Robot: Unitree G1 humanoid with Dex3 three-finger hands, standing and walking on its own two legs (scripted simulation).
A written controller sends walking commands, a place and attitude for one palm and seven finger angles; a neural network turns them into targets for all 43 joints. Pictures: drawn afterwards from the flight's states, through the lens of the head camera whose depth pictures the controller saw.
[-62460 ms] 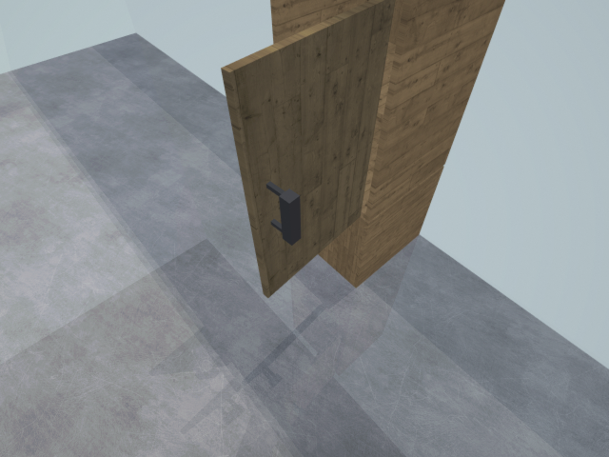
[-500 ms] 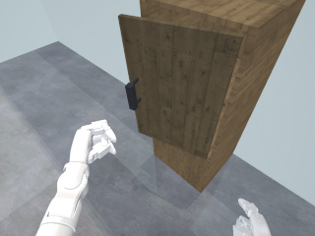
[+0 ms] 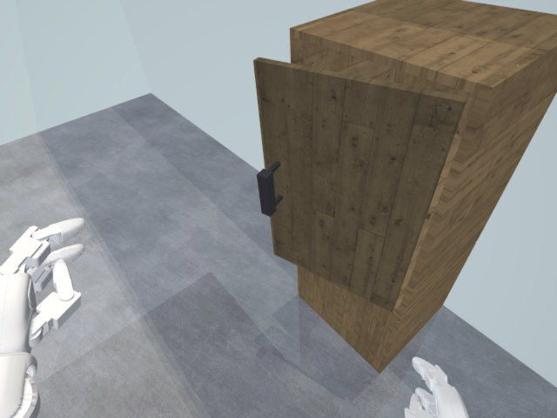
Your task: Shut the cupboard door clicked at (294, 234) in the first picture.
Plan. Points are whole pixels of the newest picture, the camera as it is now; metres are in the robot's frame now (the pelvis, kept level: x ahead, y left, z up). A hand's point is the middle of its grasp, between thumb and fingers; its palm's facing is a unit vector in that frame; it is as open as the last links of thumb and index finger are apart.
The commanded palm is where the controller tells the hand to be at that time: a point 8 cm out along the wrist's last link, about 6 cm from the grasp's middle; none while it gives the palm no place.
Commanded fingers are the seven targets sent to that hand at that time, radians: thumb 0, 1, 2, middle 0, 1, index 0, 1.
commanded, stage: draw the hand back to the body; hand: left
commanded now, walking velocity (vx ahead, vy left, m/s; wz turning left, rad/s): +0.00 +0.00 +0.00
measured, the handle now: (272, 188) +0.62 +0.10 -0.04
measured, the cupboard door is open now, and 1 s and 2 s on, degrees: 16 16 16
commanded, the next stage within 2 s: step back with the hand held close in 0.40 s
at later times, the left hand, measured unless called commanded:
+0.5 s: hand (63, 302) +0.19 +0.26 +0.16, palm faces +0.46 -0.78 -0.41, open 7.4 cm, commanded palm +0.14 +0.30 +0.17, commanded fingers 0.00 0.90 0.90 -0.20 -0.30 -0.20 -0.30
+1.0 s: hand (27, 323) +0.16 +0.29 +0.16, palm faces +0.40 -0.76 -0.51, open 7.4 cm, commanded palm +0.10 +0.32 +0.17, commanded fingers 0.00 0.90 0.90 -0.20 -0.30 -0.20 -0.30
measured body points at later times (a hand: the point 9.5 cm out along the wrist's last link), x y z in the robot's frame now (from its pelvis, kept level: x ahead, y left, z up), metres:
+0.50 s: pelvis -0.01 +0.00 +0.00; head -0.03 -0.03 +0.45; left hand +0.16 +0.30 +0.18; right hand +0.17 -0.23 -0.09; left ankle -0.03 +0.12 -0.74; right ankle -0.02 -0.13 -0.74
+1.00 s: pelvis -0.05 +0.02 -0.01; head -0.05 +0.02 +0.44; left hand +0.13 +0.33 +0.19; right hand +0.11 -0.23 -0.09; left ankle -0.03 +0.12 -0.74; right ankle -0.01 -0.13 -0.74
